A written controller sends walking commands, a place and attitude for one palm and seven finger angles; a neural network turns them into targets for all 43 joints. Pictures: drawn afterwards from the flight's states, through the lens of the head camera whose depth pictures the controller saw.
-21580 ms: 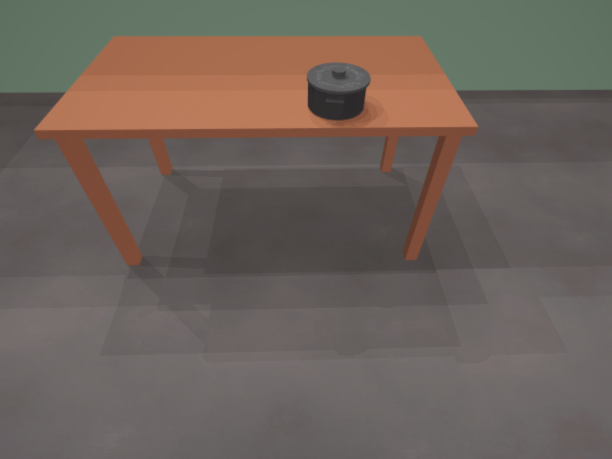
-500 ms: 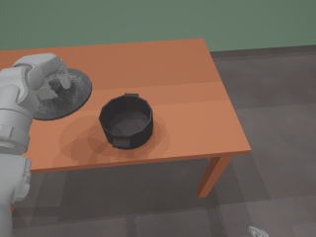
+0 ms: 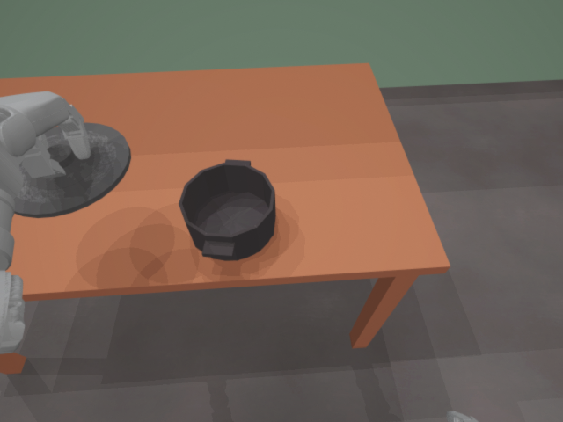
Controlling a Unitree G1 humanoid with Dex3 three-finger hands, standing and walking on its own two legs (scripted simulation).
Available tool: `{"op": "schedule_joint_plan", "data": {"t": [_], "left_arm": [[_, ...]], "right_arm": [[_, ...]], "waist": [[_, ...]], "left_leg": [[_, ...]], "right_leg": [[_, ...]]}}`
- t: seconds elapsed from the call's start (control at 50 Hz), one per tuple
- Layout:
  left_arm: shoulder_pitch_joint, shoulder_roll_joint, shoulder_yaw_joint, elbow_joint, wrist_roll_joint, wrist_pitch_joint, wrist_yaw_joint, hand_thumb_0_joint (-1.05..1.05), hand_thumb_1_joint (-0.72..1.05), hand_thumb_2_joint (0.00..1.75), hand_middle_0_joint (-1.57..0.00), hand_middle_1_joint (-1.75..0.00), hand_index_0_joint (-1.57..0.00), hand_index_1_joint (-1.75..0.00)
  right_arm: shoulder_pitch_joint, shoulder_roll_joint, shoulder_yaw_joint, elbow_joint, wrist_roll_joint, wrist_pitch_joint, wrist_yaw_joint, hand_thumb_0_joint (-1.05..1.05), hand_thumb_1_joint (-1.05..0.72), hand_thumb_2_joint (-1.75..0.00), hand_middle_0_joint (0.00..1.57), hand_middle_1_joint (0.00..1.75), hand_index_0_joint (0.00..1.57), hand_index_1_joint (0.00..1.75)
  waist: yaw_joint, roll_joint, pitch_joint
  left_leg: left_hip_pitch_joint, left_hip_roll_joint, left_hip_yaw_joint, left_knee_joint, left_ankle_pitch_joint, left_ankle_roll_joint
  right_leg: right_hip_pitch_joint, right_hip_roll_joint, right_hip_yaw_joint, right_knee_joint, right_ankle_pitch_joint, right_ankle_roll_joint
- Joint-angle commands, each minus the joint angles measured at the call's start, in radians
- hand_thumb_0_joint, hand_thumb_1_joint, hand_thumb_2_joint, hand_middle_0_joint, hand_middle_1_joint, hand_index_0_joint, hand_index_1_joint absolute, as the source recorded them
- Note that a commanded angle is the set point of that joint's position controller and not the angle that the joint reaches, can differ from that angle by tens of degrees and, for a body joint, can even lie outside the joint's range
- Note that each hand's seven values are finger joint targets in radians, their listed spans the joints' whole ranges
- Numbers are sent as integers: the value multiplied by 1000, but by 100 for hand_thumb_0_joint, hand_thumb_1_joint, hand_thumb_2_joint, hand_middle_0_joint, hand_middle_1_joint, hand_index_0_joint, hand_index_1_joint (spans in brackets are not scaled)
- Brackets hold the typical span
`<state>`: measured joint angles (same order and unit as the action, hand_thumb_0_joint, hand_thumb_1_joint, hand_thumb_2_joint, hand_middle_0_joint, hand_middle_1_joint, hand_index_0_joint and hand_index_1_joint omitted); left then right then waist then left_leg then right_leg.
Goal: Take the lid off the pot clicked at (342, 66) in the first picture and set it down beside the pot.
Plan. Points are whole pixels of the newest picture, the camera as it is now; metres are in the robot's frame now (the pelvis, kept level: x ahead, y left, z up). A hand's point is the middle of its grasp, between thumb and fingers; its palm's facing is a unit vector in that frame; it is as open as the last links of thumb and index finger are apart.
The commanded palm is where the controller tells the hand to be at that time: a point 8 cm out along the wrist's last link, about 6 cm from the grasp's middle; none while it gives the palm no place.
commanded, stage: move the lid sideways beside the pot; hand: left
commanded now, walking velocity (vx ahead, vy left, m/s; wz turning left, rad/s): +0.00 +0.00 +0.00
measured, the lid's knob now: (58, 156) +0.46 +0.33 +0.12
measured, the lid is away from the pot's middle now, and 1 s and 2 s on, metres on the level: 0.23 0.23 0.23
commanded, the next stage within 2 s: lower the lid onto the table in 0.18 s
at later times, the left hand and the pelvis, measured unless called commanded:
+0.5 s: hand (47, 155) +0.44 +0.33 +0.14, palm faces -0.38 -0.08 -0.92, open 6.4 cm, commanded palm +0.45 +0.33 +0.20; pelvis +0.00 +0.00 +0.00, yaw -1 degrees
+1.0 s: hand (57, 178) +0.43 +0.33 +0.11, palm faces -0.41 -0.09 -0.91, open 6.4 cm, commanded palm +0.45 +0.33 +0.17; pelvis +0.00 +0.00 +0.00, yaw -1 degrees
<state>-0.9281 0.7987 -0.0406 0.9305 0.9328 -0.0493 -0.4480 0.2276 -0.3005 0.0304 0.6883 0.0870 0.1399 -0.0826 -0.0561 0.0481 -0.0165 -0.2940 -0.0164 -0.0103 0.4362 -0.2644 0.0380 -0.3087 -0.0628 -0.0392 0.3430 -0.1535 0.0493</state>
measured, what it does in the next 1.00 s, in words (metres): stands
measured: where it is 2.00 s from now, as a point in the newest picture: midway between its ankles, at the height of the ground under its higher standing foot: outside the picture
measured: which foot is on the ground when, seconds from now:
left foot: down 0.00-1.00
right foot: down 0.00-1.00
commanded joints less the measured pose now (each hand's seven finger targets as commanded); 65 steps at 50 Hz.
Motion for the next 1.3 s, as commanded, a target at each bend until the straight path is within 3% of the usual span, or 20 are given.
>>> {"op": "schedule_joint_plan", "data": {"t": [0.0,0.08,0.12,0.2,0.24,0.3,0.36,0.46,0.5,0.54,0.64,0.7,0.74,0.8,0.88,0.98,1.02,1.06,1.16,1.28], "left_arm": [[-563,467,194,-219,2,-36,67,0,76,84,-94,-101,-100,-105],[-575,426,153,-216,11,-43,65,0,76,84,-94,-101,-100,-105],[-565,357,102,-229,6,-44,58,0,76,84,-94,-101,-100,-105],[-559,408,148,-224,-10,-51,54,0,76,84,-94,-101,-100,-105],[-583,388,129,-226,-11,-50,52,0,76,84,-94,-101,-100,-105],[-557,443,181,-246,1,-60,68,0,76,84,-94,-101,-100,-105],[-491,387,139,-135,4,-45,65,0,76,84,-94,-101,-100,-105],[-544,449,190,-253,16,-63,80,0,76,84,-94,-101,-100,-105],[-500,472,219,-214,10,-71,88,0,76,84,-94,-101,-100,-105],[-469,461,211,-160,6,-68,86,0,76,84,-94,-101,-100,-105],[-492,406,168,-225,15,-77,92,0,76,84,-94,-101,-100,-105],[-439,456,224,-200,-4,-89,95,0,76,84,-94,-101,-100,-105],[-471,389,157,-186,-6,-83,88,0,76,84,-94,-101,-100,-105],[-510,388,155,-287,3,-101,102,0,76,84,-94,-101,-100,-105],[-453,367,149,-167,-8,-93,106,0,76,84,-94,-101,-100,-105],[-461,472,228,-191,20,-103,137,0,76,84,-94,-101,-100,-105],[-457,413,175,-149,19,-100,136,0,76,84,-94,-101,-100,-105],[-445,393,164,-163,17,-100,135,0,76,84,-94,-101,-100,-105],[-457,368,134,-138,14,-100,131,0,76,84,-94,-101,-100,-105],[-451,440,186,-114,21,-110,147,0,76,84,-94,-101,-100,-105]], "right_arm": [[25,-169,-52,-86,-4,-28,-20,0,-90,-90,20,30,20,30],[22,-161,-53,-81,0,-24,-20,0,-90,-90,20,30,20,30],[26,-157,-57,-81,-1,-24,-16,0,-90,-90,20,30,20,30],[34,-168,-60,-78,-3,-21,-16,0,-90,-90,20,30,20,30],[37,-164,-58,-71,-2,-21,-16,0,-90,-90,20,30,20,30],[36,-169,-61,-80,-7,-21,-14,0,-90,-90,20,30,20,30],[33,-166,-55,-72,-3,-11,-8,0,-90,-90,20,30,20,30],[34,-162,-63,-92,-8,-10,-10,0,-90,-90,20,30,20,30],[40,-166,-64,-87,-13,-11,-11,0,-90,-90,20,30,20,30],[40,-167,-60,-81,-10,-4,-11,0,-90,-90,20,30,20,30],[37,-159,-65,-82,-10,-3,-8,0,-90,-90,20,30,20,30],[39,-167,-67,-82,-13,-2,-12,0,-90,-90,20,30,20,30],[38,-165,-65,-70,-7,4,-13,0,-90,-90,20,30,20,30],[33,-160,-71,-82,-11,-5,-14,0,-90,-90,20,30,20,30],[49,-161,-63,-64,-9,-3,-21,0,-90,-90,20,30,20,30],[58,-164,-63,-67,-13,-12,-29,0,-90,-90,20,30,20,30],[57,-163,-61,-59,-11,-15,-29,0,-90,-90,20,30,20,30],[61,-162,-65,-62,-11,-17,-26,0,-90,-90,20,30,20,30],[74,-167,-67,-53,-8,-12,-32,0,-90,-90,20,30,20,30],[105,-174,-66,-43,-7,-19,-46,0,-90,-90,20,30,20,30]], "waist": [[-4,71,-448],[-8,105,-431],[-20,128,-437],[-17,99,-437],[-18,98,-419],[-7,103,-463],[-13,77,-370],[-3,115,-493],[-2,112,-477],[-3,67,-438],[-11,135,-454],[-5,87,-456],[-19,78,-407],[-17,167,-470],[-24,83,-409],[-5,119,-479],[-23,106,-437],[-18,134,-431],[-35,97,-421],[-34,83,-449]], "left_leg": [[171,0,-11,-9,472,42],[175,5,-14,-7,492,39],[217,9,-16,2,539,35],[203,6,-18,2,512,38],[189,8,-17,-6,483,39],[200,7,-22,3,551,36],[143,7,-11,-2,485,34],[209,8,-18,10,566,39],[198,9,-16,18,597,37],[157,8,-8,15,543,41],[210,13,-18,27,603,35],[182,10,-10,30,586,42],[159,13,-4,21,519,40],[236,13,-16,35,604,33],[166,10,-6,27,502,40],[163,5,-7,31,533,38],[149,10,0,30,515,37],[163,12,-4,37,528,35],[141,12,5,40,472,39],[116,7,8,53,452,43]], "right_leg": [[195,58,-22,34,300,-88],[173,57,-29,34,293,-87],[137,63,-32,30,280,-84],[142,63,-29,29,275,-87],[139,63,-33,25,266,-85],[167,62,-30,38,308,-89],[136,63,-35,32,276,-87],[173,62,-28,48,310,-86],[170,62,-27,48,331,-86],[171,61,-28,47,325,-82],[123,65,-31,47,305,-84],[153,62,-27,53,336,-83],[117,62,-33,43,294,-80],[96,66,-30,51,292,-87],[96,68,-33,46,270,-83],[149,66,-26,65,307,-88],[115,67,-28,60,291,-84],[94,67,-32,61,280,-87],[69,69,-31,63,256,-84],[81,73,-24,79,264,-85]]}}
